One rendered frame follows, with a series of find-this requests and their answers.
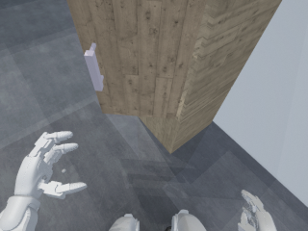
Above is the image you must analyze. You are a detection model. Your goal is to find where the right robot hand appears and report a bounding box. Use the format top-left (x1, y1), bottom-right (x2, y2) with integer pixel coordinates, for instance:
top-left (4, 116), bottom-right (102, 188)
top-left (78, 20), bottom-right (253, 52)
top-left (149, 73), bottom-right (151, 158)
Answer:
top-left (238, 190), bottom-right (277, 231)

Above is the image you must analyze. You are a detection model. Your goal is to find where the handle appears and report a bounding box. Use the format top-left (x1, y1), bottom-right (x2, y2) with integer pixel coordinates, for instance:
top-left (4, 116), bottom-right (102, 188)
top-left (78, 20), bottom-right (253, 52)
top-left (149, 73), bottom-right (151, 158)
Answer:
top-left (84, 42), bottom-right (104, 91)

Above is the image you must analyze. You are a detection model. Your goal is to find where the left robot forearm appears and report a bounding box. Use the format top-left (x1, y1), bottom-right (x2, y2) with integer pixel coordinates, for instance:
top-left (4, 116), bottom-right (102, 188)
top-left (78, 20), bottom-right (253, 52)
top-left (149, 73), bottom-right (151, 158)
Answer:
top-left (0, 194), bottom-right (40, 231)

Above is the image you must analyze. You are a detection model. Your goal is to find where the left robot thigh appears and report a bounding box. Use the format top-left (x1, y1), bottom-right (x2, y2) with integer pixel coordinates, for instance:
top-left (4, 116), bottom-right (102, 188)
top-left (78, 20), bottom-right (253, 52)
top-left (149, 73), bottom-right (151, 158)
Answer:
top-left (109, 217), bottom-right (140, 231)

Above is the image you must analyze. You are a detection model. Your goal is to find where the left robot hand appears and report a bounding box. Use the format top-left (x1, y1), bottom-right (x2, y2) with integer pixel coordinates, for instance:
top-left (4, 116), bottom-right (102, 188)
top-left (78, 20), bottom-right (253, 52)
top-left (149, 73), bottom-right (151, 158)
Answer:
top-left (14, 131), bottom-right (87, 199)

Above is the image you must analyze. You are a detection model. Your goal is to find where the left robot shin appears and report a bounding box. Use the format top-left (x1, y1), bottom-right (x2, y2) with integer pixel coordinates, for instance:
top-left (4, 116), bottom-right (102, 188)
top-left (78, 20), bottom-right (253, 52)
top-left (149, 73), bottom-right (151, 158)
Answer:
top-left (124, 214), bottom-right (133, 218)

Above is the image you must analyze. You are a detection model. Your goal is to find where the cupboard door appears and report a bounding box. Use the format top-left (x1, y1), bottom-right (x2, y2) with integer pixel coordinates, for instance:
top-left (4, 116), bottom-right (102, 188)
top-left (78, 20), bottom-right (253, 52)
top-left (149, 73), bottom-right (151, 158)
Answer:
top-left (66, 0), bottom-right (207, 119)

